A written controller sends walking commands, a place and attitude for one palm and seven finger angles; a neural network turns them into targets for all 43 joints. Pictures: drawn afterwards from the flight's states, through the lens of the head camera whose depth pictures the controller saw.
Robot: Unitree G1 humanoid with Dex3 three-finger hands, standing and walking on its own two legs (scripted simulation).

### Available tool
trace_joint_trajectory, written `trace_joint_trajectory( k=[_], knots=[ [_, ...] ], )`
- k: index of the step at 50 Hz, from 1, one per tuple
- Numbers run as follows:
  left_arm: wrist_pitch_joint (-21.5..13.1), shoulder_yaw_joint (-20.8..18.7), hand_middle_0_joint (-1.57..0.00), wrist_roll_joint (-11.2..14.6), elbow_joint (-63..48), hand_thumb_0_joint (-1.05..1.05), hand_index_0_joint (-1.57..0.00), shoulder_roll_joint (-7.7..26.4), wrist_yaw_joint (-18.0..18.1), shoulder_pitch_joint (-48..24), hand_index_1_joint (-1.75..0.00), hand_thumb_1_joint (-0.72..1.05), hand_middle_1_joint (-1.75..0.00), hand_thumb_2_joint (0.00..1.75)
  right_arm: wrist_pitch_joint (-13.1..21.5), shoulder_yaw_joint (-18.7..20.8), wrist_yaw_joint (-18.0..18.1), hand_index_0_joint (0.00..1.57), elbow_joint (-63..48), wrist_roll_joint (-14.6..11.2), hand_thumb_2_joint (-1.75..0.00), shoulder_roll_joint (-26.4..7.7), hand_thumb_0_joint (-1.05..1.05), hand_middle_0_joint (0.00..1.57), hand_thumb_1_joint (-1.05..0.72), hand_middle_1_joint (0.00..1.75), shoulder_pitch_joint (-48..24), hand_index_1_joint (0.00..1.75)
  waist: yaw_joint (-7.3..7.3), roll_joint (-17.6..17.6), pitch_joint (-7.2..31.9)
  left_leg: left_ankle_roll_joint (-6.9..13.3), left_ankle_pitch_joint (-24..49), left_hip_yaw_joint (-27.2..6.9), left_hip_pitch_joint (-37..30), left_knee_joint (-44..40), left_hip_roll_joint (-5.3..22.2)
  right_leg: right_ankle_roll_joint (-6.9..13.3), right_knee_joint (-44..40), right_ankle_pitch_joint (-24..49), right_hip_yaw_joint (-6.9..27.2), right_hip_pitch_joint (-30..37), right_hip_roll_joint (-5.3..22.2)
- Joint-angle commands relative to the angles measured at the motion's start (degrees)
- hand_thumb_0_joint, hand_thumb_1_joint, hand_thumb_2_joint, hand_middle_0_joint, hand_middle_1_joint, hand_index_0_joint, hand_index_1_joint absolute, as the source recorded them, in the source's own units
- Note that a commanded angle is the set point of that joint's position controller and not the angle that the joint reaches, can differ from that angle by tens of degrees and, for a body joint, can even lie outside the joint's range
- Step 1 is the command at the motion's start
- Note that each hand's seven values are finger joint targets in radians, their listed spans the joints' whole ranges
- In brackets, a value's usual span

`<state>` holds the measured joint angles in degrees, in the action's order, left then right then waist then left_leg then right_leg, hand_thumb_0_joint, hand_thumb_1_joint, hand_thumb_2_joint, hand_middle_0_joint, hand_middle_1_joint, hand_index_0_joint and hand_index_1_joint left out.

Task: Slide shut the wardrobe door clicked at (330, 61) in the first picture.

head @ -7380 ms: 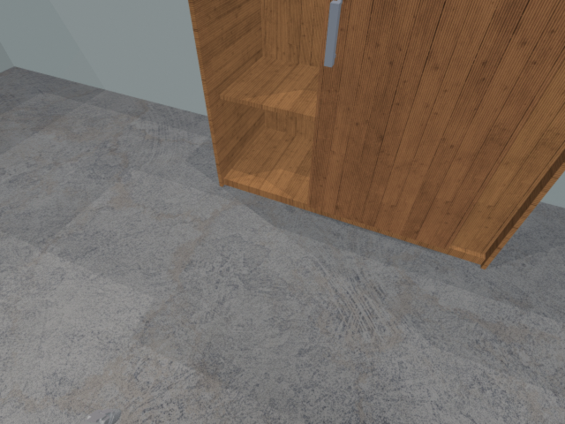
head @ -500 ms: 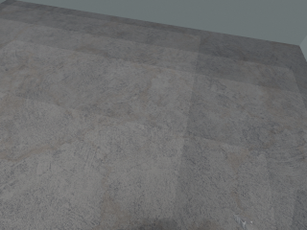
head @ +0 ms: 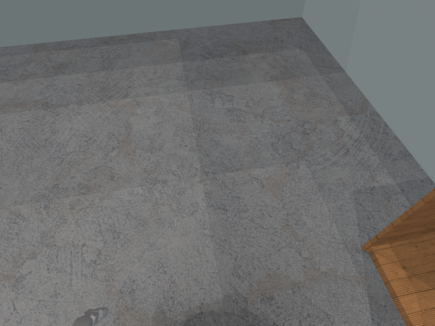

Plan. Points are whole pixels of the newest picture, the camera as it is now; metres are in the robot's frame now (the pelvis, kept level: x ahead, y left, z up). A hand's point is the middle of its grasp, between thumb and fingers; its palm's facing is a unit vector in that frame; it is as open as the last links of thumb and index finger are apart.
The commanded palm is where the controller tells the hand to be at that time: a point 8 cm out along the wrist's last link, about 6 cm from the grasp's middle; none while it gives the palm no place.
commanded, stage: turn to face it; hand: right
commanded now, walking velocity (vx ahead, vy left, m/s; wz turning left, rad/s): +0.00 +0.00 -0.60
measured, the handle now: out of the picture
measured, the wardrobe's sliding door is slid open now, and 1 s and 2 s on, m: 0.47 0.47 0.47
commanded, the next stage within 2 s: none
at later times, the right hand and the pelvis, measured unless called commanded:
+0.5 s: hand out of the picture +0.10 -0.22 -0.13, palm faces +0.25 +0.93 -0.28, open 7.4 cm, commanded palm none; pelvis +0.01 +0.02 +0.01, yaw -16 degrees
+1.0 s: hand out of the picture -0.11 -0.21 -0.18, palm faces +0.59 +0.77 -0.25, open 7.4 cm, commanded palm none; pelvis -0.01 -0.01 +0.00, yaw -35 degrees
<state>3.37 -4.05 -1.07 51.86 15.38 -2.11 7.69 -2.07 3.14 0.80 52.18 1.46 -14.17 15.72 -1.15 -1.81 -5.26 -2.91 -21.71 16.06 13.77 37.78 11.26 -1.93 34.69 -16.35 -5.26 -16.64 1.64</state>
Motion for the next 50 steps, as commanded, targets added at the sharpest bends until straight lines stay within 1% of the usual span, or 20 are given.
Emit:
trace_joint_trajectory(
  k=[1, 5, 8, 13, 17, 21, 23, 24, 25, 26, 27, 28, 31, 38, 43, 46, 47, 48, 49, 50],
  knots=[
    [-2.0, -3.9, -0.2, 0.6, -0.7, 0.0, -0.2, 16.4, 1.4, 13.7, -0.3, 0.9, -0.3, 0.9, 0.3, 1.2, 0.4, 0.2, -8.3, -0.5, -0.9, -6.3, 0.0, 0.2, -0.9, 0.3, -6.5, 0.3, 7.2, 14.0, 13.8, -2.1, -16.9, -11.9, 20.8, 27.2, -2.9, 14.2, -11.4, 44.8, 25.4, 21.0, 23.5],
    [-2.4, -1.8, -0.2, 0.0, -3.5, 0.0, -0.2, 10.1, 2.6, 2.2, -0.3, 0.9, -0.3, 0.9, 0.1, 2.1, 0.0, 0.2, -5.2, -0.5, -0.9, -6.6, 0.0, 0.2, -0.9, 0.3, -6.0, 0.3, 2.7, 12.8, 5.8, -2.5, -3.2, -15.4, 19.8, 30.6, -3.1, 10.6, -14.0, 30.5, 17.8, 9.3, 12.8],
    [-2.9, -1.5, -0.2, 0.2, -3.9, 0.0, -0.2, 9.8, 2.6, 1.9, -0.3, 0.9, -0.3, 0.9, 0.1, 2.0, -0.2, 0.2, -4.4, -0.5, -0.9, -6.5, 0.0, 0.2, -0.9, 0.3, -4.1, 0.3, 1.71, 9.7, 6.8, -3.1, 0.2, -15.2, 17.9, 28.5, -4.4, 9.9, -14.6, 29.5, 16.4, 9.2, 10.5],
    [-2.6, -2.0, -0.2, 0.0, -3.7, 0.0, -0.2, 9.9, 2.4, 4.0, -0.3, 0.9, -0.3, 0.9, 0.0, 2.0, 0.2, 0.2, -6.0, -0.5, -0.9, -6.1, 0.0, 0.2, -0.9, 0.3, -6.8, 0.3, 2.76, 9.0, 6.6, -3.6, 0.1, -16.1, 17.9, 22.5, -5.5, 11.4, -15.8, 22.4, 21.6, 9.7, 10.7],
    [-2.3, -2.6, -0.2, -0.3, -3.3, 0.0, -0.2, 10.0, 2.4, 5.8, -0.3, 0.9, -0.3, 0.9, 0.4, 1.6, 0.4, 0.2, -8.2, -0.8, -0.9, -5.2, 0.0, 0.2, -0.9, 0.3, -10.7, 0.3, 3.92, 9.9, 6.7, -3.1, -3.3, -16.5, 15.7, 14.6, -7.3, 12.5, -14.1, 24.7, 26.1, 9.8, 10.6],
    [-2.0, -2.8, -0.2, -0.3, -3.9, 0.0, -0.2, 10.0, 2.4, 4.2, -0.3, 0.9, -0.3, 0.9, 1.1, 1.2, 0.6, 0.2, -8.2, -1.3, -0.9, -4.9, 0.0, 0.2, -0.9, 0.3, -8.1, 0.3, 2.54, 11.6, 8.3, -2.1, -2.1, -15.7, 6.0, 2.1, -10.2, 11.6, -10.3, 30.8, 28.8, 6.0, 8.8],
    [-1.9, -2.9, -0.2, 0.1, -4.2, 0.0, -0.2, 9.2, 2.3, 2.8, -0.3, 0.9, -0.3, 0.9, 1.8, 1.6, 0.8, 0.2, -7.3, -1.5, -0.9, -5.5, 0.0, 0.2, -0.9, 0.3, -3.7, 0.3, 0.23, 9.9, 10.4, -1.8, 7.8, -15.1, -3.6, -10.7, -10.1, 8.7, -6.5, 26.4, 27.8, 1.5, 6.0],
    [-2.0, -2.7, -0.2, 0.6, -4.3, 0.0, -0.2, 7.1, 2.0, 3.3, -0.3, 0.9, -0.3, 0.9, 2.5, 2.1, 1.0, 0.2, -6.9, -1.2, -0.9, -7.8, 0.0, 0.2, -0.9, 0.3, -1.6, 0.3, -0.74, 3.8, 11.6, -0.9, 12.6, -18.5, -12.3, -17.8, -5.8, 5.6, -2.5, 16.3, 25.4, -5.1, 2.8],
    [-2.1, -2.0, -0.2, 1.0, -5.2, 0.0, -0.2, 3.0, 1.7, 5.0, -0.3, 0.9, -0.3, 0.9, 3.0, 3.1, 1.6, 0.2, -7.0, -0.2, -0.9, -13.2, 0.0, 0.2, -0.9, 0.3, -0.5, 0.3, -0.96, -12.4, 12.5, 4.3, 17.0, -33.8, -20.3, -21.9, 10.3, 0.7, 9.9, -6.5, 14.4, -16.4, -5.0],
    [-1.7, -2.6, -0.2, 0.4, -6.0, 0.0, -0.2, 4.5, 1.9, 4.7, -0.3, 0.9, -0.3, 0.9, 2.7, 3.2, 1.6, 0.2, -7.6, -0.3, -0.9, -15.0, 0.0, 0.2, -0.9, 0.3, -1.0, 0.3, -0.86, -13.7, 11.5, 10.9, 23.9, -39.4, -13.2, -21.6, 19.6, -0.8, 22.6, -19.0, 10.6, -17.7, -6.0],
    [-1.3, -2.9, -0.2, 0.0, -5.6, 0.0, -0.2, 5.3, 1.7, 4.5, -0.3, 0.9, -0.3, 0.9, 2.3, 2.6, 1.7, 0.2, -8.2, -0.4, -0.9, -13.0, 0.0, 0.2, -0.9, 0.3, -2.8, 0.3, 0.18, -6.5, 9.1, 12.4, 20.9, -33.8, -7.4, -21.0, 17.1, -0.4, 30.4, -16.6, 11.7, -16.5, -3.9],
    [-0.6, -3.0, -0.2, -0.2, -4.1, 0.0, -0.2, 5.0, 1.4, 4.4, -0.3, 0.9, -0.3, 0.9, 2.6, 2.3, 1.7, 0.2, -8.4, -0.6, -0.9, -10.1, 0.0, 0.2, -0.9, 0.3, -5.7, 0.3, 1.36, -9.7, 6.5, 10.4, 17.2, -30.8, -3.7, -22.1, 13.2, -0.6, 33.2, -13.7, 12.0, -16.6, -2.2],
    [0.1, -2.7, -0.2, -0.2, -1.7, 0.0, -0.2, 3.9, 0.3, 6.3, -0.3, 0.9, -0.3, 0.9, 2.7, 0.9, 1.2, 0.2, -8.5, -0.7, -0.9, -6.6, 0.0, 0.2, -0.9, 0.3, -8.4, 0.3, 3.4, -7.8, 2.4, 7.2, 20.5, -18.8, -2.5, -20.4, 6.1, -2.0, 36.7, -4.6, 8.3, -17.1, -0.9],
    [0.5, -1.7, -0.2, 0.1, -2.7, 0.0, -0.2, 3.2, 0.2, 0.4, -0.3, 0.9, -0.3, 0.9, 2.5, 1.7, 1.3, 0.2, -5.8, 0.0, -0.9, -8.8, 0.0, 0.2, -0.9, 0.3, -1.5, 0.3, 0.21, -9.1, 3.4, 9.1, 27.2, -13.0, -8.6, -18.6, 8.5, -3.4, 25.7, -6.8, 3.9, -15.5, 0.7],
    [-0.7, -0.7, -0.2, 0.5, -4.0, 0.0, -0.2, 2.3, 0.1, -2.2, -0.3, 0.9, -0.3, 0.9, 1.8, 2.7, 1.1, 0.2, -4.8, 0.4, -0.9, -11.2, 0.0, 0.2, -0.9, 0.3, -0.4, 0.3, -1.31, -12.2, 5.2, 9.5, 32.0, -10.3, -8.9, -13.8, 10.4, -1.8, 10.3, -9.1, -0.1, -8.1, 0.3],
    [-1.5, -1.0, -0.2, 0.4, -3.3, 0.0, -0.2, 4.1, 0.3, 2.6, -0.3, 0.9, -0.3, 0.9, 1.4, 3.0, 0.7, 0.2, -4.1, -0.2, -0.9, -11.4, 0.0, 0.2, -0.9, 0.3, -1.1, 0.3, 1.3, -8.3, 8.6, 5.7, 29.8, -6.2, -6.8, -5.1, 9.5, -0.6, -4.0, 0.7, -1.2, 2.1, -0.6],
    [-2.1, -1.8, -0.2, 0.3, -2.4, 0.0, -0.2, 7.4, 0.3, 6.9, -0.3, 0.9, -0.3, 0.9, 1.0, 2.9, 0.6, 0.2, -4.6, -0.7, -0.9, -10.2, 0.0, 0.2, -0.9, 0.3, -1.1, 0.3, 4.01, -0.3, 11.5, 2.9, 22.8, -4.5, 0.3, 4.8, 7.5, 0.7, -10.8, 9.9, 3.3, 12.3, 1.9],
    [-2.7, -3.7, -0.2, -0.1, -2.2, 0.0, -0.2, 14.5, 0.8, 10.9, -0.3, 0.9, -0.3, 0.9, 0.9, 2.0, 0.0, 0.2, -7.0, -1.2, -0.9, -5.9, 0.0, 0.2, -0.9, 0.3, -1.9, 0.3, 6.14, 19.9, 13.0, -2.5, -9.8, -3.5, 18.3, 19.0, -1.8, 8.0, -13.0, 33.3, 26.1, 21.7, 18.3],
    [-2.4, -4.0, -0.2, 0.5, -0.6, 0.0, -0.2, 16.9, 1.3, 14.5, -0.3, 0.9, -0.3, 0.9, 0.3, 1.2, 0.4, 0.2, -8.6, -0.7, -0.9, -5.5, 0.0, 0.2, -0.9, 0.3, -5.7, 0.3, 7.45, 18.0, 14.5, -2.4, -19.0, -10.9, 21.3, 26.1, -3.7, 13.3, -12.3, 46.4, 29.5, 21.3, 23.2],
    [-2.3, -3.5, -0.2, 0.4, -0.5, 0.0, -0.2, 15.4, 1.7, 13.2, -0.3, 0.9, -0.3, 0.9, 0.0, 1.5, 0.5, 0.2, -8.3, -0.5, -0.9, -6.1, 0.0, 0.2, -0.9, 0.3, -6.3, 0.3, 6.44, 13.9, 13.3, -1.7, -15.5, -13.5, 21.2, 29.3, -2.4, 13.9, -12.2, 40.6, 25.5, 19.0, 21.9]
  ],
)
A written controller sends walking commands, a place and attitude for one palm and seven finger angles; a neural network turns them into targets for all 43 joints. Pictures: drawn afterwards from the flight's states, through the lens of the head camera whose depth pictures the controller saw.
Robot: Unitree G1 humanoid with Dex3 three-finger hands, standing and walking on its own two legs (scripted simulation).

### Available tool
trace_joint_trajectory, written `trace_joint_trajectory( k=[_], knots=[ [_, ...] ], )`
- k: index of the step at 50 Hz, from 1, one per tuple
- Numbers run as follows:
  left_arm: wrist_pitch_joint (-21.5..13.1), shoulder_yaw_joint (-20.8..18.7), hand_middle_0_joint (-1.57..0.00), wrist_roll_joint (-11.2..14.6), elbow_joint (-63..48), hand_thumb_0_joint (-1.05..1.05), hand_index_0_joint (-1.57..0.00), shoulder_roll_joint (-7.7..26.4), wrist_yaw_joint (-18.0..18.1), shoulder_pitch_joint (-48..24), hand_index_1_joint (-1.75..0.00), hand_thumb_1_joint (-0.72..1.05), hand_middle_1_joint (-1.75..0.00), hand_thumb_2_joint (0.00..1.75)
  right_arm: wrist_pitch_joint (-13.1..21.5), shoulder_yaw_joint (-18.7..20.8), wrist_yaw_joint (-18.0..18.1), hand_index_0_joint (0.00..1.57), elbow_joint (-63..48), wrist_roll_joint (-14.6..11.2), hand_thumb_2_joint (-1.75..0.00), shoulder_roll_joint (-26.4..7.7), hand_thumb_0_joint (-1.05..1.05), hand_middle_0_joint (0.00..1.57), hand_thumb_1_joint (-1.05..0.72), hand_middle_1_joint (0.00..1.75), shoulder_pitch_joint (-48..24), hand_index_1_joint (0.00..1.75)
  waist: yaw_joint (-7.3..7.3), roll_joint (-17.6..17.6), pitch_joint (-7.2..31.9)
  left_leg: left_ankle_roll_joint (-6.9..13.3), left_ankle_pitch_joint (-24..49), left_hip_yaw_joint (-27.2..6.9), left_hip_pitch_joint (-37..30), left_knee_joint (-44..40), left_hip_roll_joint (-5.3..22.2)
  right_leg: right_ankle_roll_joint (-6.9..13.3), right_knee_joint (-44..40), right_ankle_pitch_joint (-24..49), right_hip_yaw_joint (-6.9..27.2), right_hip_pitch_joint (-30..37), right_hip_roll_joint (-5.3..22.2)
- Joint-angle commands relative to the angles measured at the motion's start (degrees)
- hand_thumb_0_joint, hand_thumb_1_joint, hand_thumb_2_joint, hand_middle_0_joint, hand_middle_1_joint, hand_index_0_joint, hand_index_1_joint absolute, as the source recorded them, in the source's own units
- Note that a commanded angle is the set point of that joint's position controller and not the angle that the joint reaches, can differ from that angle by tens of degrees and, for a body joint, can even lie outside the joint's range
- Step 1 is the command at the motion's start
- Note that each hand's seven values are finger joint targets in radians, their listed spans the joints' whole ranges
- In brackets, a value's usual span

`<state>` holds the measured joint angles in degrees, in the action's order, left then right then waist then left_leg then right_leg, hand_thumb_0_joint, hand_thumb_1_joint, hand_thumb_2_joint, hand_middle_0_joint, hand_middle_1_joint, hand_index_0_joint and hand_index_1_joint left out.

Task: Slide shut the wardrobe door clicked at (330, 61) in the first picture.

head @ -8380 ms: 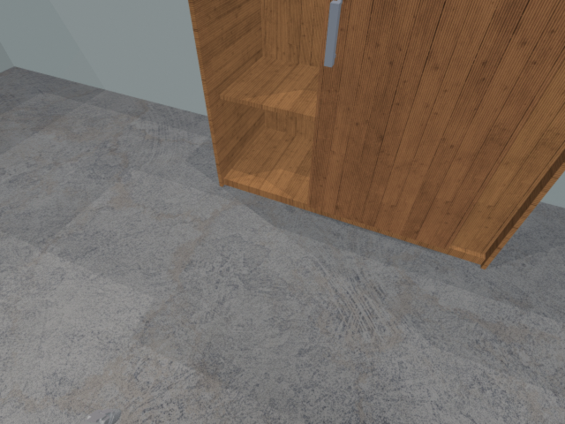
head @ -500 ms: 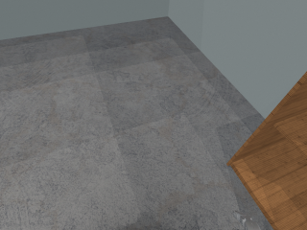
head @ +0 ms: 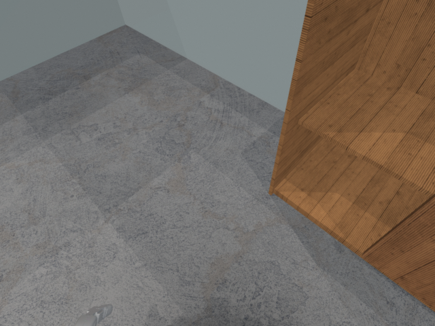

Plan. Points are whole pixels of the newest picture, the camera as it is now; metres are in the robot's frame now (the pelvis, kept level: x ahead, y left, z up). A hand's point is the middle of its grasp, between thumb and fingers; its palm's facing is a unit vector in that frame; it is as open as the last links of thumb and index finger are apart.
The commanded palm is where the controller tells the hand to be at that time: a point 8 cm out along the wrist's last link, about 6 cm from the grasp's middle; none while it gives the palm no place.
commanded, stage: turn to face it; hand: right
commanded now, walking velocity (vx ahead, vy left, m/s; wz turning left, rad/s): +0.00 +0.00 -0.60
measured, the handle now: out of the picture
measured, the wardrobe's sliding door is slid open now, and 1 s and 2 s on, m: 0.47 0.47 0.47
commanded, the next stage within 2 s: take the last steps up to it in 1.14 s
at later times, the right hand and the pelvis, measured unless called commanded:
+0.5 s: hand out of the picture +0.10 -0.24 -0.12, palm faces +0.25 +0.93 -0.27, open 7.4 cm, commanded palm none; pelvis +0.01 +0.00 +0.02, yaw -16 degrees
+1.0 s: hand out of the picture -0.08 -0.16 -0.14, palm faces +0.56 +0.78 -0.27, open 7.4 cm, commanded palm none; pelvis +0.00 +0.03 +0.02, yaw -34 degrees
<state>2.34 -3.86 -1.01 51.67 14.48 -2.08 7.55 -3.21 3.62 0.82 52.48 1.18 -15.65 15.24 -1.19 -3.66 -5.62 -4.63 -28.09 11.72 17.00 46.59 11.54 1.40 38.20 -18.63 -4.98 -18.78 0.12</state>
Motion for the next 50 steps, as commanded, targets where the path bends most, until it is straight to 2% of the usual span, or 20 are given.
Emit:
trace_joint_trajectory(
  k=[1, 3, 6, 8, 11, 19, 23, 27, 28, 29, 30, 31, 32, 34, 36, 39, 42, 46, 48, 50],
  knots=[
    [-1.5, -3.2, -0.2, 0.1, -1.3, 0.0, -0.2, 14.1, 2.3, 10.3, -0.3, 0.9, -0.3, 0.9, 1.1, 1.1, 0.6, 0.2, -7.6, -0.2, -0.9, -4.4, 0.0, 0.2, -0.9, 0.3, -6.6, 0.3, 5.74, 17.4, 12.4, -0.2, -5.0, -10.3, 18.8, 22.0, -2.6, 9.4, -16.3, 37.9, 24.1, 18.5, 19.7],
    [-1.6, -2.0, -0.2, 0.0, -2.9, 0.0, -0.2, 10.8, 2.7, 4.5, -0.3, 0.9, -0.3, 0.9, 1.3, 1.6, 0.1, 0.2, -5.7, -0.2, -0.9, -5.2, 0.0, 0.2, -0.9, 0.3, -6.6, 0.3, 3.52, 14.7, 7.3, -0.6, 3.0, -11.6, 17.4, 23.2, -3.2, 6.9, -17.4, 34.5, 19.4, 12.8, 14.5],
    [-2.1, -1.5, -0.2, 0.3, -3.6, 0.0, -0.2, 10.1, 2.7, 3.2, -0.3, 0.9, -0.3, 0.9, 1.2, 1.7, -0.2, 0.2, -4.3, -0.2, -0.9, -5.4, 0.0, 0.2, -0.9, 0.3, -3.7, 0.3, 1.77, 11.2, 7.7, -1.2, 7.4, -11.4, 15.2, 21.6, -4.4, 6.0, -18.6, 32.3, 17.4, 12.0, 11.8],
    [-2.1, -1.6, -0.2, 0.2, -3.3, 0.0, -0.2, 9.9, 2.7, 4.7, -0.3, 0.9, -0.3, 0.9, 1.1, 1.6, 0.0, 0.2, -4.4, -0.1, -0.9, -5.3, 0.0, 0.2, -0.9, 0.3, -4.2, 0.3, 2.13, 9.3, 8.2, -1.6, 8.6, -12.0, 15.6, 20.5, -5.0, 6.2, -19.0, 31.6, 19.3, 13.3, 11.5],
    [-2.0, -1.9, -0.2, 0.3, -2.9, 0.0, -0.2, 10.0, 2.7, 6.4, -0.3, 0.9, -0.3, 0.9, 1.2, 1.7, 0.4, 0.2, -5.1, -0.1, -0.9, -5.6, 0.0, 0.2, -0.9, 0.3, -5.7, 0.3, 2.58, 10.5, 8.3, -2.1, 9.3, -13.1, 16.4, 18.8, -5.3, 6.2, -19.7, 28.9, 22.0, 14.4, 11.3],
    [-1.5, -2.5, -0.2, -0.3, -2.1, 0.0, -0.2, 9.9, 2.7, 9.1, -0.3, 0.9, -0.3, 0.9, 1.5, 1.1, 0.7, 0.2, -8.5, -0.6, -0.9, -4.3, 0.0, 0.2, -0.9, 0.3, -12.2, 0.3, 4.35, 10.5, 6.5, -1.4, 4.2, -14.1, 14.3, 8.2, -7.7, 9.4, -18.7, 24.8, 30.8, 12.2, 11.4],
    [-1.1, -2.8, -0.2, -0.5, -2.1, 0.0, -0.2, 10.0, 2.7, 8.9, -0.3, 0.9, -0.3, 0.9, 1.9, 0.7, 0.9, 0.2, -9.1, -0.9, -0.9, -3.3, 0.0, 0.2, -0.9, 0.3, -11.5, 0.3, 3.93, 11.9, 8.9, -0.3, 3.0, -13.9, 8.5, 0.1, -10.2, 9.3, -16.6, 28.9, 33.3, 11.2, 10.1],
    [-0.6, -3.0, -0.2, -0.1, -2.6, 0.0, -0.2, 9.4, 2.4, 6.2, -0.3, 0.9, -0.3, 0.9, 2.5, 0.9, 1.3, 0.2, -8.1, -1.4, -0.9, -4.1, 0.0, 0.2, -0.9, 0.3, -5.9, 0.3, 1.22, 12.0, 10.2, 0.9, 10.7, -12.9, -5.3, -15.6, -12.0, 6.4, -13.5, 26.8, 33.4, 3.7, 6.6],
    [-0.6, -2.9, -0.2, 0.3, -2.8, 0.0, -0.2, 8.4, 2.2, 6.1, -0.3, 0.9, -0.3, 0.9, 2.9, 1.2, 1.5, 0.2, -7.6, -1.4, -0.9, -5.1, 0.0, 0.2, -0.9, 0.3, -3.8, 0.3, 0.17, 9.1, 11.0, 1.2, 16.0, -14.0, -12.8, -24.3, -10.2, 4.1, -10.9, 20.5, 31.8, -0.9, 4.6],
    [-0.6, -2.5, -0.2, 0.9, -2.8, 0.0, -0.2, 5.2, 1.9, 7.6, -0.3, 0.9, -0.3, 0.9, 3.5, 1.9, 1.8, 0.2, -7.5, -0.8, -0.9, -8.9, 0.0, 0.2, -0.9, 0.3, -2.5, 0.3, -0.22, -1.6, 12.4, 4.0, 14.8, -23.7, -22.6, -30.7, 0.8, 0.2, -2.6, 4.2, 25.1, -10.7, 0.0],
    [-0.7, -2.4, -0.2, 0.6, -4.2, 0.0, -0.2, 3.5, 2.1, 8.0, -0.3, 0.9, -0.3, 0.9, 3.4, 2.4, 2.0, 0.2, -8.0, -0.1, -0.9, -12.5, 0.0, 0.2, -0.9, 0.3, -2.6, 0.3, -0.26, -13.2, 10.6, 10.6, 18.0, -37.4, -21.4, -32.2, 15.1, -4.0, 11.0, -13.5, 12.6, -18.8, -7.5],
    [-0.2, -3.2, -0.2, -0.1, -3.8, 0.0, -0.2, 6.7, 2.1, 7.3, -0.3, 0.9, -0.3, 0.9, 3.0, 2.0, 2.0, 0.2, -8.7, -0.4, -0.9, -12.0, 0.0, 0.2, -0.9, 0.3, -3.7, 0.3, 0.37, -6.7, 8.9, 13.9, 19.6, -34.8, -11.1, -32.3, 17.4, -3.6, 21.2, -14.3, 13.3, -14.7, -4.8],
    [0.5, -3.3, -0.2, -0.4, -2.7, 0.0, -0.2, 6.5, 1.8, 8.5, -0.3, 0.9, -0.3, 0.9, 3.1, 1.6, 2.0, 0.2, -9.4, -0.6, -0.9, -8.7, 0.0, 0.2, -0.9, 0.3, -7.7, 0.3, 2.66, -4.3, 6.2, 13.3, 15.7, -29.2, -6.6, -33.2, 12.8, -3.5, 26.1, -9.9, 14.0, -13.8, -3.2],
    [1.3, -3.2, -0.2, -0.6, -0.8, 0.0, -0.2, 5.6, 1.0, 9.2, -0.3, 0.9, -0.3, 0.9, 3.2, 0.9, 1.5, 0.2, -9.6, -0.7, -0.9, -6.2, 0.0, 0.2, -0.9, 0.3, -11.0, 0.3, 4.17, -4.8, 2.5, 11.2, 16.3, -21.0, -3.3, -32.2, 6.8, -4.4, 31.9, -4.2, 10.3, -13.5, -1.1],
    [1.4, -2.8, -0.2, -0.4, -0.7, 0.0, -0.2, 5.0, 0.5, 9.6, -0.3, 0.9, -0.3, 0.9, 3.7, 0.5, 1.4, 0.2, -8.9, -0.5, -0.9, -4.9, 0.0, 0.2, -0.9, 0.3, -9.8, 0.3, 4.45, -4.7, 2.1, 10.3, 22.3, -15.2, -4.3, -30.5, 4.7, -5.0, 33.0, -1.0, 8.8, -13.9, -0.5],
    [1.5, -2.3, -0.2, -0.3, -1.2, 0.0, -0.2, 4.5, 0.5, 6.4, -0.3, 0.9, -0.3, 0.9, 3.9, 0.8, 1.4, 0.2, -7.0, -0.3, -0.9, -5.5, 0.0, 0.2, -0.9, 0.3, -4.3, 0.3, 1.96, -6.4, 2.9, 11.0, 27.8, -13.3, -9.0, -29.2, 5.6, -5.9, 29.4, -1.5, 7.2, -14.7, 0.5],
    [1.6, -1.8, -0.2, -0.2, -2.1, 0.0, -0.2, 4.1, 0.5, 2.3, -0.3, 0.9, -0.3, 0.9, 3.7, 1.3, 1.3, 0.2, -5.5, 0.2, -0.9, -6.9, 0.0, 0.2, -0.9, 0.3, -1.2, 0.3, 0.45, -6.4, 2.1, 11.9, 30.5, -12.2, -9.7, -28.5, 7.0, -5.9, 22.4, -4.5, 5.5, -12.6, 1.1],
    [1.0, -0.8, -0.2, 0.3, -2.7, 0.0, -0.2, 3.0, 0.6, -1.3, -0.3, 0.9, -0.3, 0.9, 3.4, 1.7, 1.0, 0.2, -3.8, 0.6, -0.9, -8.4, 0.0, 0.2, -0.9, 0.3, 1.6, 0.3, -1.18, -9.2, 3.3, 12.4, 40.3, -9.9, -11.1, -25.3, 7.7, -5.1, 11.0, -7.2, 2.2, -7.2, 0.6],
    [0.4, -0.3, -0.2, 0.5, -2.7, 0.0, -0.2, 2.6, 0.9, -0.9, -0.3, 0.9, -0.3, 0.9, 3.2, 2.1, 1.0, 0.2, -3.4, 0.7, -0.9, -9.1, 0.0, 0.2, -0.9, 0.3, 2.0, 0.3, -1.36, -9.6, 4.8, 12.3, 44.1, -9.5, -11.4, -22.9, 8.1, -4.2, 5.5, -7.5, 1.0, -3.4, -0.1],
    [-0.2, -0.2, -0.2, 0.4, -1.7, 0.0, -0.2, 3.0, 1.2, 2.4, -0.3, 0.9, -0.3, 0.9, 3.0, 2.2, 1.0, 0.2, -2.9, 0.5, -0.9, -9.6, 0.0, 0.2, -0.9, 0.3, 0.8, 0.3, 0.67, -9.0, 7.3, 10.0, 44.0, -7.2, -11.5, -18.4, 7.1, -3.7, -4.4, -1.2, -0.1, 2.6, -0.9]
  ],
)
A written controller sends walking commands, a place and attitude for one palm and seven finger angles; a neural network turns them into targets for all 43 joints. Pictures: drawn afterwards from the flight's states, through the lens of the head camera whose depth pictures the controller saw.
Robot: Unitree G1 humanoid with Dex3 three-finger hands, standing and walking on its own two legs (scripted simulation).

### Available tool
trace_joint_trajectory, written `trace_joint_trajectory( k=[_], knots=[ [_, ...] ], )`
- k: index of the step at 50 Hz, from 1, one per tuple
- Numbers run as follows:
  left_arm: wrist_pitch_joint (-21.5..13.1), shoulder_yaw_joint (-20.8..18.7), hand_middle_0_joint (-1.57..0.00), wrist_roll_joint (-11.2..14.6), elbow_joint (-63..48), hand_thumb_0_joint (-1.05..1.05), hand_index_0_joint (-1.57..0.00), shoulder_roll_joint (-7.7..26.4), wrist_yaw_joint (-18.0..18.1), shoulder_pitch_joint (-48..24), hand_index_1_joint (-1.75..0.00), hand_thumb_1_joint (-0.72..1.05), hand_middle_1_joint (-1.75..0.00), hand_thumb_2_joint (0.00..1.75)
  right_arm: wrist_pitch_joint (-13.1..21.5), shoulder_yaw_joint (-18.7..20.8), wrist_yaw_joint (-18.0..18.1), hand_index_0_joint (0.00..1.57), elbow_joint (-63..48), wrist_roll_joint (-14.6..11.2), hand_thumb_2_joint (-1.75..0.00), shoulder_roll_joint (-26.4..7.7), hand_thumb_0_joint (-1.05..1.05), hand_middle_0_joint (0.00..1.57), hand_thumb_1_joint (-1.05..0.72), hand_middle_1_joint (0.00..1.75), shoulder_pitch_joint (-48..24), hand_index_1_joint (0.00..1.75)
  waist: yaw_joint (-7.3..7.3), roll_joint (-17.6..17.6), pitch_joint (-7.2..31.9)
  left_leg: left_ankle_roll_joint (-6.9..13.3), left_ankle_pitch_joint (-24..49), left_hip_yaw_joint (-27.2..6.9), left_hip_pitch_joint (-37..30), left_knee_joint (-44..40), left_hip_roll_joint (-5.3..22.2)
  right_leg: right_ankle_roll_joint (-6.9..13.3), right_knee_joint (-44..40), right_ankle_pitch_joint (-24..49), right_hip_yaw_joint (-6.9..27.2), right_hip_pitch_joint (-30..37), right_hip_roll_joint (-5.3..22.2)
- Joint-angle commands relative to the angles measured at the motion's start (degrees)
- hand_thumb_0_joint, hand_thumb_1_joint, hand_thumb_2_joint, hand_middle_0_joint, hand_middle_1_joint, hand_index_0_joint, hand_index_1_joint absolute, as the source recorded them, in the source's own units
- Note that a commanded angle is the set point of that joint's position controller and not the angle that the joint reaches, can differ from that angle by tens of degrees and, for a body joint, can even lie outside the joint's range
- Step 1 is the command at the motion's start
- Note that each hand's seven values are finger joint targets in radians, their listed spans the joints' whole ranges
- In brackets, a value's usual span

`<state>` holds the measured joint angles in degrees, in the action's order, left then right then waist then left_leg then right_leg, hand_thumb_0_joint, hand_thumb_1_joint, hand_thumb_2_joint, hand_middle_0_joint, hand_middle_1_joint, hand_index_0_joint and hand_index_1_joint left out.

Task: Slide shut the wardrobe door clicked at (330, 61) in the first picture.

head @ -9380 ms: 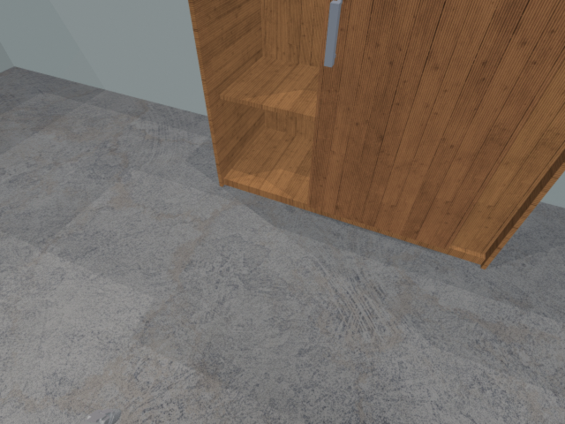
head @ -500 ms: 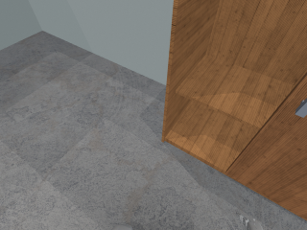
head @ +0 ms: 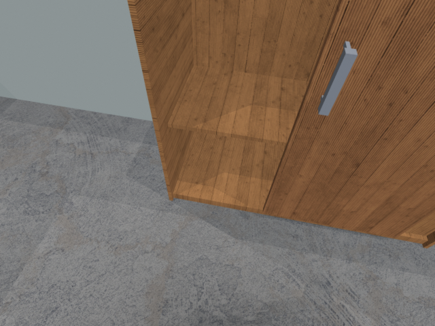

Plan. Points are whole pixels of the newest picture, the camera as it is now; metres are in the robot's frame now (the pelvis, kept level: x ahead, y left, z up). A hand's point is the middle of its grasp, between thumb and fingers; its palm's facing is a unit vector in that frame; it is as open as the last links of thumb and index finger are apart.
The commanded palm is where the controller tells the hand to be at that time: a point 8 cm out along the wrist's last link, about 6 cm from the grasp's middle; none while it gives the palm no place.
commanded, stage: turn to face it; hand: right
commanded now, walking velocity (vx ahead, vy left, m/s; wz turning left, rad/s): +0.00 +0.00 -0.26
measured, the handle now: (334, 79) +0.67 -0.26 +0.09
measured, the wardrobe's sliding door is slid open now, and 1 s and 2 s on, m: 0.47 0.47 0.47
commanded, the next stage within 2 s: take the last steps up to it in 0.14 s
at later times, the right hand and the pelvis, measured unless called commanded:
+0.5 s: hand out of the picture +0.07 -0.22 -0.15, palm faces +0.10 +0.97 -0.24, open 7.4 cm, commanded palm none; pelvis +0.02 -0.02 +0.00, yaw -5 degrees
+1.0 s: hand out of the picture +0.00 -0.13 -0.16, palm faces +0.29 +0.94 -0.15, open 7.4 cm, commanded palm none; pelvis +0.14 -0.03 +0.00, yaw -11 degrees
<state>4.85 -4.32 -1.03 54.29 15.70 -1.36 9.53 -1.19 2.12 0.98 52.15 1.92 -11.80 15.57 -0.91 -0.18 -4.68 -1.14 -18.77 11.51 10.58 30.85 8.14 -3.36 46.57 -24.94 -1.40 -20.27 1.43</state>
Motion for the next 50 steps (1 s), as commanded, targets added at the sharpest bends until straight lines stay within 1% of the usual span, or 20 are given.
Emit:
trace_joint_trajectory(
  k=[1, 2, 3, 4, 5, 7, 11, 14, 18, 21, 25, 26, 27, 28, 29, 31, 33, 36, 44, 50],
  knots=[
    [-3.0, 0.1, -0.2, 0.4, -3.8, 0.0, -0.2, 2.9, 0.4, 2.4, -0.3, 0.9, -0.3, 0.9, 0.7, 3.6, 0.7, 0.2, -2.3, -0.7, -0.9, -12.9, 0.0, 0.2, -0.9, 0.3, -0.1, 0.3, 1.69, -10.6, 7.1, 4.2, 31.2, -5.3, -2.0, 1.3, 9.2, 1.7, -19.9, 12.1, -3.2, 10.1, -2.0],
    [-3.8, -0.6, -0.2, 0.1, -3.3, 0.0, -0.2, 6.3, 0.6, 5.0, -0.3, 0.9, -0.3, 0.9, 0.4, 3.2, 0.5, 0.2, -2.8, -1.3, -0.9, -11.2, 0.0, 0.2, -0.9, 0.3, 0.4, 0.3, 3.4, -2.1, 10.3, 1.5, 22.7, -2.8, 4.8, 10.2, 6.8, 3.4, -24.6, 22.3, 1.7, 19.7, 3.0],
    [-4.3, -1.9, -0.2, -0.3, -3.3, 0.0, -0.2, 12.4, 0.9, 7.4, -0.3, 0.9, -0.3, 0.9, 0.3, 2.1, 0.1, 0.2, -4.4, -1.6, -0.9, -6.9, 0.0, 0.2, -0.9, 0.3, 0.9, 0.3, 4.33, 16.1, 11.7, -2.6, -10.5, -1.4, 20.6, 22.3, -1.0, 10.4, -25.3, 45.5, 21.6, 27.4, 18.6],
    [-3.7, -2.1, -0.2, 0.2, -2.4, 0.0, -0.2, 14.0, 1.4, 9.4, -0.3, 0.9, -0.3, 0.9, -0.3, 1.5, 0.5, 0.2, -4.9, -1.2, -0.9, -6.8, 0.0, 0.2, -0.9, 0.3, -1.8, 0.3, 5.31, 14.2, 12.2, -2.0, -19.8, -7.7, 19.7, 27.7, -1.6, 15.2, -24.7, 54.4, 21.8, 23.1, 22.1],
    [-3.7, -1.5, -0.2, -0.2, -2.7, 0.0, -0.2, 12.3, 1.7, 7.3, -0.3, 0.9, -0.3, 0.9, -0.5, 1.8, 0.5, 0.2, -4.7, -1.1, -0.9, -7.0, 0.0, 0.2, -0.9, 0.3, -2.0, 0.3, 4.13, 10.9, 9.8, -1.5, -17.1, -8.9, 19.8, 30.8, -0.6, 16.1, -24.5, 52.0, 17.2, 20.6, 20.8],
    [-4.0, -0.4, -0.2, -0.2, -3.2, 0.0, -0.2, 8.1, 2.7, 2.1, -0.3, 0.9, -0.3, 0.9, -0.7, 2.1, 0.4, 0.2, -1.9, -1.1, -0.9, -7.7, 0.0, 0.2, -0.9, 0.3, -2.4, 0.3, 2.65, 14.5, 7.6, -2.1, -10.8, -11.2, 20.4, 33.4, -0.9, 13.8, -25.0, 50.0, 13.9, 17.9, 14.8],
    [-4.7, 0.4, -0.2, 0.3, -3.2, 0.0, -0.2, 6.5, 3.0, 1.7, -0.3, 0.9, -0.3, 0.9, -0.4, 1.8, -0.1, 0.2, 0.1, -1.2, -0.9, -7.5, 0.0, 0.2, -0.9, 0.3, -1.0, 0.3, 1.46, 7.0, 7.3, -3.0, -5.2, -10.4, 19.1, 32.3, -2.1, 12.5, -25.4, 52.2, 10.3, 19.0, 11.9],
    [-5.1, 0.6, -0.2, 0.1, -2.2, 0.0, -0.2, 5.6, 2.9, 3.7, -0.3, 0.9, -0.3, 0.9, -0.5, 1.5, -0.1, 0.2, 0.7, -1.1, -0.9, -6.0, 0.0, 0.2, -0.9, 0.3, -0.6, 0.3, 1.6, 6.7, 7.5, -3.3, -3.9, -10.2, 17.9, 29.4, -2.8, 13.0, -27.6, 44.0, 11.4, 19.1, 11.6],
    [-5.6, 0.3, -0.2, -0.4, -0.7, 0.0, -0.2, 5.1, 2.6, 6.6, -0.3, 0.9, -0.3, 0.9, 0.1, 1.0, -0.8, 0.2, -0.1, -0.5, -0.9, -5.0, 0.0, 0.2, -0.9, 0.3, -4.0, 0.3, 2.96, 7.1, 2.8, -2.4, -5.6, -9.6, 18.7, 22.4, -2.8, 15.0, -33.0, 15.5, 16.1, 15.5, 12.7],
    [-5.8, 0.0, -0.2, -0.7, 0.6, 0.0, -0.2, 4.4, 2.5, 7.8, -0.3, 0.9, -0.3, 0.9, 0.9, 0.8, -1.4, 0.2, -0.9, -0.4, -0.9, -4.2, 0.0, 0.2, -0.9, 0.3, -6.2, 0.3, 3.34, 7.7, -1.0, -1.5, -6.4, -8.5, 15.4, 13.9, -3.4, 14.9, -35.1, 3.8, 18.0, 11.0, 12.3],
    [-5.9, 0.5, -0.2, -0.4, 1.7, 0.0, -0.2, 3.8, 2.5, 6.2, -0.3, 0.9, -0.3, 0.9, 2.0, 1.0, -1.7, 0.2, 2.3, -0.5, -0.9, -3.0, 0.0, 0.2, -0.9, 0.3, 1.7, 0.3, -0.63, 5.9, -0.3, -0.7, 0.5, -6.3, -1.6, -0.5, -6.3, 12.0, -30.1, -3.2, 15.6, 1.0, 9.3],
    [-6.0, 0.7, -0.2, -0.1, 2.1, 0.0, -0.2, 2.4, 2.3, 5.7, -0.3, 0.9, -0.3, 0.9, 2.6, 1.4, -1.4, 0.2, 3.9, -0.3, -0.9, -4.7, 0.0, 0.2, -0.9, 0.3, 5.7, 0.3, -2.78, 1.0, 0.1, -0.3, 1.1, -8.7, -9.8, -6.1, -4.9, 9.8, -23.5, -5.7, 12.9, -5.1, 5.7],
    [-6.3, 1.4, -0.2, 0.4, 1.5, 0.0, -0.2, -1.0, 2.2, 6.3, -0.3, 0.9, -0.3, 0.9, 3.4, 2.3, -0.9, 0.2, 5.3, 0.3, -0.9, -8.3, 0.0, 0.2, -0.9, 0.3, 10.9, 0.3, -4.69, -10.3, 1.4, 2.4, -10.7, -21.7, -16.3, -13.2, 5.0, 6.7, -9.0, -6.9, 5.4, -13.6, -0.7],
    [-6.3, 1.6, -0.2, 0.3, -1.3, 0.0, -0.2, -1.6, 1.8, 2.8, -0.3, 0.9, -0.3, 0.9, 3.3, 3.2, -0.4, 0.2, 5.8, 0.0, -0.9, -12.2, 0.0, 0.2, -0.9, 0.3, 15.3, 0.3, -6.89, -18.8, -0.9, 8.1, -19.2, -40.2, -14.0, -23.0, 16.6, 5.4, 4.8, -10.4, 1.1, -20.4, -4.1],
    [-6.0, 0.5, -0.2, -0.4, -1.6, 0.0, -0.2, 1.3, 1.4, 1.4, -0.3, 0.9, -0.3, 0.9, 3.2, 2.8, 0.0, 0.2, 5.3, -0.6, -0.9, -11.5, 0.0, 0.2, -0.9, 0.3, 14.3, 0.3, -5.46, -10.3, -3.4, 10.2, -26.6, -41.0, -7.1, -26.7, 17.7, 5.6, 11.3, -6.6, 4.6, -20.5, -1.2],
    [-5.6, -0.1, -0.2, -0.5, 1.3, 0.0, -0.2, 1.0, 0.8, 4.1, -0.3, 0.9, -0.3, 0.9, 4.1, 2.3, 0.2, 0.2, 4.9, -0.9, -0.9, -7.6, 0.0, 0.2, -0.9, 0.3, 7.8, 0.3, -1.54, -9.7, -6.1, 7.8, -23.6, -35.4, -0.9, -27.3, 14.2, 5.6, 17.1, 3.3, 4.7, -18.5, 1.3],
    [-5.1, 0.2, -0.2, -0.7, 4.1, 0.0, -0.2, -1.2, 0.4, 8.4, -0.3, 0.9, -0.3, 0.9, 4.9, 1.1, 0.1, 0.2, 4.3, -1.1, -0.9, -3.5, 0.0, 0.2, -0.9, 0.3, 5.3, 0.3, 1.0, -5.3, -5.1, 5.9, -8.4, -22.5, 0.7, -25.3, 8.7, 4.3, 17.4, 10.8, 3.7, -14.8, 2.5],
    [-4.7, 0.3, -0.2, -0.5, 5.7, 0.0, -0.2, -3.1, 0.4, 10.2, -0.3, 0.9, -0.3, 0.9, 5.6, 0.4, 0.3, 0.2, 6.2, -1.2, -0.9, -1.7, 0.0, 0.2, -0.9, 0.3, 8.5, 0.3, 1.35, -5.0, -3.5, 5.4, 6.6, -13.8, -2.3, -24.0, 5.8, 2.8, 17.2, 15.6, 1.9, -14.9, 2.5],
    [-5.2, 1.1, -0.2, -0.1, 3.0, 0.0, -0.2, -4.4, 0.0, 1.6, -0.3, 0.9, -0.3, 0.9, 6.5, 0.1, 0.9, 0.2, 11.1, -0.7, -0.9, -1.5, 0.0, 0.2, -0.9, 0.3, 15.2, 0.3, -0.41, -5.8, -3.8, 9.1, 25.0, -11.4, -8.4, -20.5, 7.8, 2.3, 4.4, 15.2, -1.4, -17.5, 4.3],
    [-6.6, 1.8, -0.2, 0.0, 2.4, 0.0, -0.2, -5.9, 0.1, -2.2, -0.3, 0.9, -0.3, 0.9, 5.3, 0.4, 1.4, 0.2, 13.4, -0.2, -0.9, -1.7, 0.0, 0.2, -0.9, 0.3, 16.9, 0.3, -1.42, -9.5, -3.0, 8.4, 37.3, -9.5, -9.5, -13.7, 7.5, 5.2, -8.6, 10.8, -5.0, -7.3, 0.9]
  ],
)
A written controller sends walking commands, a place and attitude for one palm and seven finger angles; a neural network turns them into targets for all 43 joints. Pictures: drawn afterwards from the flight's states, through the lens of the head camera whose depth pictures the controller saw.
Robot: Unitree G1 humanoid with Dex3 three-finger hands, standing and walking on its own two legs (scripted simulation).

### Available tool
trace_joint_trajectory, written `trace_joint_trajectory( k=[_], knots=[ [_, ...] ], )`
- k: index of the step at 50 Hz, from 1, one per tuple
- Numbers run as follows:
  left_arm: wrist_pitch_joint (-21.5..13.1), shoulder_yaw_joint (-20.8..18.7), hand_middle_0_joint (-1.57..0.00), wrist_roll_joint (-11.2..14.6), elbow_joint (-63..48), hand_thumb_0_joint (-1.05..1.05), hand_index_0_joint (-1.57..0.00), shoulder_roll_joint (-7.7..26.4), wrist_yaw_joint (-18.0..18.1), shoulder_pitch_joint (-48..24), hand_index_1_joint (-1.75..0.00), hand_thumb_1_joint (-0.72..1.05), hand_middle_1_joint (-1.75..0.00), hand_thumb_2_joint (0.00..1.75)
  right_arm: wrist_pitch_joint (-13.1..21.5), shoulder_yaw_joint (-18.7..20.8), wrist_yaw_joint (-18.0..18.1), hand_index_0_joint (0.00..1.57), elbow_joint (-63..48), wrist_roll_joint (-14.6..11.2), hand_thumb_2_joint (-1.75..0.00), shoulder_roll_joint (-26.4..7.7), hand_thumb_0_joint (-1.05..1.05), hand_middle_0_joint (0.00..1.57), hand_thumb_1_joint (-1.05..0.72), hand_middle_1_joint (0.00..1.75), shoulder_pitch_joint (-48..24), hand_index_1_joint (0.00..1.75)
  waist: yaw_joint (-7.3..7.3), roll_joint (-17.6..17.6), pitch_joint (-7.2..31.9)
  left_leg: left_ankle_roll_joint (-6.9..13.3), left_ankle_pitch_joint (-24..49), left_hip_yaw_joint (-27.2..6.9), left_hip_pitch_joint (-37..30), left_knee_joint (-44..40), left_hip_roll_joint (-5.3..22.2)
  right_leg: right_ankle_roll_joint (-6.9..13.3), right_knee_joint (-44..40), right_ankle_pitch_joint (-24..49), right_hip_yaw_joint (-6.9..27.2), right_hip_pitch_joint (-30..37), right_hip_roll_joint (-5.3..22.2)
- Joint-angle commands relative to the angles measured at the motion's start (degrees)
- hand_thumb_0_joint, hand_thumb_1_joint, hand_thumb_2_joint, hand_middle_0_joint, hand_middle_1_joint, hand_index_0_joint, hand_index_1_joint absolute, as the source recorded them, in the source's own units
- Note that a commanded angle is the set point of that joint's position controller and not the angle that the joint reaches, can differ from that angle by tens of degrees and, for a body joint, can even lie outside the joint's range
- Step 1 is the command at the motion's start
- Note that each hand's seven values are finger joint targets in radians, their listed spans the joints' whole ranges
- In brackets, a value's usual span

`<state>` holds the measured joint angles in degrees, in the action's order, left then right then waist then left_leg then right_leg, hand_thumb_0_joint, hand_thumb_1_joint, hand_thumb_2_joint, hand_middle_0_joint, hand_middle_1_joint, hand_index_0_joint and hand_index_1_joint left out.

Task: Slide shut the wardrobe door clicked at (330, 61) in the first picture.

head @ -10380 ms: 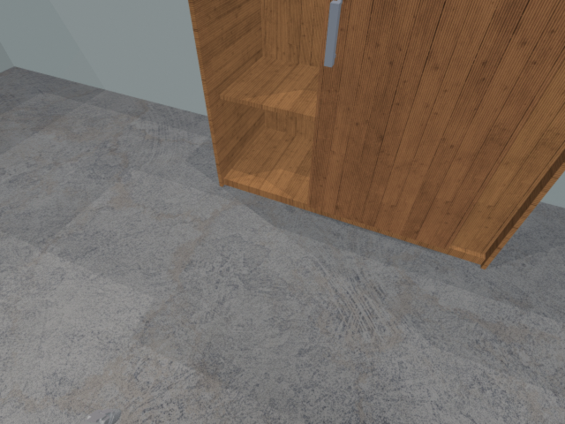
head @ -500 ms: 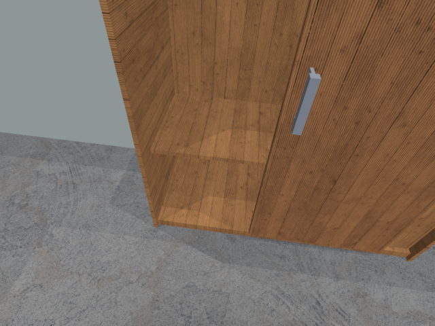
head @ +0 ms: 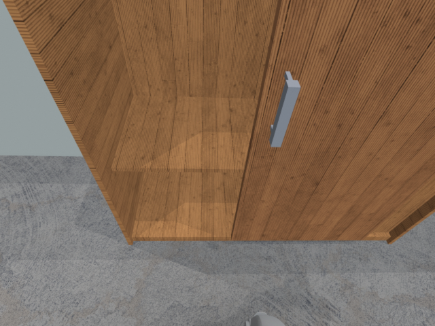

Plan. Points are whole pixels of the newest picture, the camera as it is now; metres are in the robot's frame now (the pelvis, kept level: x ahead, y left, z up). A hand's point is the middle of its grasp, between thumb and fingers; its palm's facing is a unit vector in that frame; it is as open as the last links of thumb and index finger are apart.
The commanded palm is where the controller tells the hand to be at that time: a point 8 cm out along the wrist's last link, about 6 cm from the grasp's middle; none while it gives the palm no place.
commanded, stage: come to a stop and stand still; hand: right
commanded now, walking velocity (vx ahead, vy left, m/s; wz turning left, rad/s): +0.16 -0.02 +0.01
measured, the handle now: (281, 110) +0.57 -0.14 +0.09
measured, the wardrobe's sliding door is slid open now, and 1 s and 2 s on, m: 0.47 0.47 0.47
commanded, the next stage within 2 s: look again from close up in 1.88 s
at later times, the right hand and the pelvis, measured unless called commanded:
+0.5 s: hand out of the picture +0.16 -0.23 -0.17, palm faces +0.02 +0.97 -0.24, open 7.4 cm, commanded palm none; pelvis +0.08 -0.02 +0.00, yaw +2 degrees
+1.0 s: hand out of the picture +0.09 -0.12 -0.18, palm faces +0.03 +0.98 -0.21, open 7.2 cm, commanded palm none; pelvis +0.05 +0.06 +0.00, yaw +1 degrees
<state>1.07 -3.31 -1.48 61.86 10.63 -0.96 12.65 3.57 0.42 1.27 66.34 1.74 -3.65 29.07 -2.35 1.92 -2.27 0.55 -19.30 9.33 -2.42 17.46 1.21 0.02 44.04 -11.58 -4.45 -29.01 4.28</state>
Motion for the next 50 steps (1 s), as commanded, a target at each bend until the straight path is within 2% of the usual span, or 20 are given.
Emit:
trace_joint_trajectory(
  k=[1, 3, 4, 5, 6, 9, 11, 20, 27, 30, 31, 32, 33, 34, 36, 38, 44, 46, 48, 50],
  knots=[
    [-3.1, 0.7, -0.2, 0.5, -4.5, 0.0, -0.2, -0.2, 0.0, -2.7, -0.3, 0.9, -0.3, 0.9, 0.4, 2.2, 1.0, 0.2, -0.8, -0.1, -0.9, -10.6, 0.0, 0.2, -0.9, 0.3, 2.5, 0.3, 1.44, -11.5, -4.0, 6.4, 40.7, -6.3, 4.2, 3.0, 14.1, 2.3, -8.4, -2.1, -3.0, 5.8, -3.1],
    [-3.9, 0.2, -0.2, -0.1, -0.9, 0.0, -0.2, 2.7, 0.9, 9.1, -0.3, 0.9, -0.3, 0.9, 0.2, 2.3, 1.0, 0.2, -1.3, -0.6, -0.9, -10.1, 0.0, 0.2, -0.9, 0.3, 1.0, 0.3, 6.78, -6.9, 3.0, 4.0, 40.5, -3.4, 8.5, 20.0, 10.6, 3.4, -17.0, 6.1, -2.2, 23.4, -3.8],
    [-4.5, -1.0, -0.2, -0.7, 0.2, 0.0, -0.2, 8.4, 1.6, 15.0, -0.3, 0.9, -0.3, 0.9, 0.0, 2.0, 0.7, 0.2, -2.0, -1.3, -0.9, -7.8, 0.0, 0.2, -0.9, 0.3, 3.6, 0.3, 7.73, 5.3, 10.2, 1.4, 17.6, -0.3, 20.7, 33.6, 4.6, 7.6, -16.6, 18.7, 11.9, 37.6, 8.9],
    [-4.1, -1.5, -0.2, 0.2, 0.8, 0.0, -0.2, 11.6, 2.3, 18.3, -0.3, 0.9, -0.3, 0.9, 0.1, 1.2, 0.5, 0.2, -3.2, -1.7, -0.9, -5.6, 0.0, 0.2, -0.9, 0.3, 3.6, 0.3, 7.36, 13.2, 13.5, 0.3, -15.3, -2.4, 30.7, 47.5, -0.3, 13.3, -21.3, 33.4, 25.5, 43.1, 19.6],
    [-3.3, -1.0, -0.2, 0.9, -0.1, 0.0, -0.2, 10.5, 2.7, 14.4, -0.3, 0.9, -0.3, 0.9, -0.6, 1.5, 0.9, 0.2, -3.8, -1.4, -0.9, -7.4, 0.0, 0.2, -0.9, 0.3, 0.4, 0.3, 6.16, 5.4, 9.6, 1.3, -15.7, -7.1, 29.6, 51.0, 2.4, 14.4, -23.1, 33.6, 21.2, 34.6, 19.9],
    [-4.0, 1.5, -0.2, 0.7, -2.1, 0.0, -0.2, 3.5, 4.0, 2.6, -0.3, 0.9, -0.3, 0.9, -2.4, 1.2, 1.3, 0.2, -1.8, -1.4, -0.9, -4.5, 0.0, 0.2, -0.9, 0.3, -2.3, 0.3, 1.82, 1.7, 0.0, -1.8, -7.4, -10.4, 23.5, 43.2, 5.7, 9.9, -25.6, 48.3, 9.8, 18.5, 14.8],
    [-3.8, 1.5, -0.2, 1.0, -1.9, 0.0, -0.2, 4.0, 4.4, 0.5, -0.3, 0.9, -0.3, 0.9, -4.0, 1.5, 1.2, 0.2, -1.6, -1.3, -0.9, -6.1, 0.0, 0.2, -0.9, 0.3, -1.0, 0.3, 0.54, 1.5, -0.1, -2.8, -4.9, -10.0, 21.6, 40.0, 5.0, 8.8, -26.2, 48.8, 7.1, 17.6, 14.2],
    [-1.4, -1.0, -0.2, 0.4, -5.2, 0.0, -0.2, 6.7, 4.5, -1.4, -0.3, 0.9, -0.3, 0.9, -7.7, 4.5, 0.5, 0.2, -9.6, -0.3, -0.9, -10.8, 0.0, 0.2, -0.9, 0.3, -9.7, 0.3, 1.33, 6.4, 1.5, -3.9, -0.2, -11.6, 31.5, 49.7, 1.3, 9.7, -24.1, 39.8, 4.5, 19.4, 13.9],
    [-0.6, -2.0, -0.2, -0.2, -5.5, 0.0, -0.2, 8.4, 3.3, 1.2, -0.3, 0.9, -0.3, 0.9, -6.5, 3.2, 0.1, 0.2, -13.6, -0.5, -0.9, -10.4, 0.0, 0.2, -0.9, 0.3, -17.0, 0.3, 3.88, 10.1, 3.2, -2.7, -5.1, -7.8, 24.8, 29.3, 1.5, 9.7, -22.2, 30.0, 7.2, 21.1, 13.2],
    [-0.2, -2.2, -0.2, 0.1, -5.5, 0.0, -0.2, 9.0, 2.7, 1.2, -0.3, 0.9, -0.3, 0.9, -5.3, 3.2, 0.2, 0.2, -12.4, -0.8, -0.9, -11.2, 0.0, 0.2, -0.9, 0.3, -13.3, 0.3, 2.2, 8.0, 6.0, -1.8, 2.1, -6.6, 15.9, 13.9, 0.9, 7.3, -18.8, 21.6, 7.3, 19.3, 11.7],
    [-0.2, -2.2, -0.2, 0.5, -5.3, 0.0, -0.2, 8.3, 2.4, 1.7, -0.3, 0.9, -0.3, 0.9, -4.6, 3.3, 0.2, 0.2, -11.7, -0.5, -0.9, -12.8, 0.0, 0.2, -0.9, 0.3, -11.3, 0.3, 1.33, 3.6, 7.2, -1.8, 10.3, -7.2, 10.9, 5.3, 1.5, 4.5, -14.8, 15.5, 5.9, 17.1, 9.0],
    [-0.1, -1.8, -0.2, 1.0, -5.2, 0.0, -0.2, 5.0, 2.1, 3.9, -0.3, 0.9, -0.3, 0.9, -3.6, 3.5, 0.5, 0.2, -11.6, 0.0, -0.9, -15.9, 0.0, 0.2, -0.9, 0.3, -11.3, 0.3, 2.05, -6.0, 7.8, -0.2, 21.3, -14.8, 7.9, 1.1, 9.0, 0.9, -7.8, 1.5, 2.3, 12.8, 3.7],
    [0.2, -0.6, -0.2, 1.3, -6.8, 0.0, -0.2, 1.2, 2.0, 2.8, -0.3, 0.9, -0.3, 0.9, -3.2, 3.7, 0.7, 0.2, -11.8, 0.1, -0.9, -19.1, 0.0, 0.2, -0.9, 0.3, -12.8, 0.3, 2.62, -17.2, 5.4, 4.6, 35.7, -23.8, 9.0, 2.4, 17.5, -1.3, -2.4, -19.3, 0.2, 5.4, -2.5],
    [0.9, -0.7, -0.2, 1.2, -7.2, 0.0, -0.2, 2.2, 2.1, 1.2, -0.3, 0.9, -0.3, 0.9, -3.2, 3.1, 0.6, 0.2, -12.1, -0.2, -0.9, -18.6, 0.0, 0.2, -0.9, 0.3, -12.8, 0.3, 1.55, -13.4, 5.7, 8.8, 37.9, -22.2, 14.3, 2.3, 19.5, -0.9, 3.0, -22.3, 4.1, 8.3, -2.5],
    [1.7, -0.6, -0.2, 0.9, -5.3, 0.0, -0.2, 2.0, 2.3, 2.2, -0.3, 0.9, -0.3, 0.9, -3.1, 3.0, 1.0, 0.2, -11.8, -0.4, -0.9, -16.1, 0.0, 0.2, -0.9, 0.3, -17.2, 0.3, 3.6, -16.2, 4.2, 9.1, 31.4, -19.5, 15.7, 1.2, 14.8, -0.8, 7.0, -18.3, 5.6, 8.3, -1.9],
    [1.3, -0.3, -0.2, 1.0, -3.3, 0.0, -0.2, 2.3, 2.2, 3.9, -0.3, 0.9, -0.3, 0.9, -3.0, 2.5, 1.0, 0.2, -11.8, -0.6, -0.9, -14.3, 0.0, 0.2, -0.9, 0.3, -18.8, 0.3, 4.18, -13.3, 2.7, 8.6, 30.2, -15.9, 14.9, 1.8, 12.4, -1.2, 7.8, -14.7, 4.8, 8.3, -1.9],
    [0.4, 0.8, -0.2, 1.0, -1.0, 0.0, -0.2, 0.5, 2.6, 4.0, -0.3, 0.9, -0.3, 0.9, -2.9, 2.6, 1.0, 0.2, -8.3, -0.8, -0.9, -13.6, 0.0, 0.2, -0.9, 0.3, -14.1, 0.3, 2.15, -9.3, 0.1, 8.4, 22.0, -17.5, 13.5, 0.8, 11.4, -1.4, -9.4, -11.3, 3.6, 13.8, -1.8],
    [-0.3, 1.2, -0.2, 1.1, 1.1, 0.0, -0.2, -0.1, 2.9, 7.3, -0.3, 0.9, -0.3, 0.9, -2.8, 2.3, 1.1, 0.2, -7.2, -1.4, -0.9, -12.5, 0.0, 0.2, -0.9, 0.3, -14.8, 0.3, 3.39, -7.3, 1.4, 6.1, 18.8, -16.8, 14.6, 2.3, 9.7, -0.9, -21.0, -2.4, 4.6, 21.0, -1.8],
    [-1.5, 1.5, -0.2, 0.7, 1.8, 0.0, -0.2, 2.0, 3.3, 7.5, -0.3, 0.9, -0.3, 0.9, -2.8, 1.6, 0.8, 0.2, -6.8, -2.0, -0.9, -10.1, 0.0, 0.2, -0.9, 0.3, -13.7, 0.3, 2.37, -0.1, 1.8, 2.3, 16.7, -13.7, 15.3, 3.9, 4.9, 1.1, -23.4, 9.2, 9.2, 23.2, 2.7],
    [-1.5, 1.8, -0.2, 0.7, 2.0, 0.0, -0.2, 2.6, 3.6, 6.3, -0.3, 0.9, -0.3, 0.9, -2.8, 1.6, 0.8, 0.2, -5.9, -1.8, -0.9, -9.7, 0.0, 0.2, -0.9, 0.3, -13.6, 0.3, 1.9, -1.6, 1.1, 1.4, 15.3, -13.7, 12.8, 2.2, 3.9, 1.0, -22.8, 7.2, 8.2, 21.0, 3.2]
  ],
)
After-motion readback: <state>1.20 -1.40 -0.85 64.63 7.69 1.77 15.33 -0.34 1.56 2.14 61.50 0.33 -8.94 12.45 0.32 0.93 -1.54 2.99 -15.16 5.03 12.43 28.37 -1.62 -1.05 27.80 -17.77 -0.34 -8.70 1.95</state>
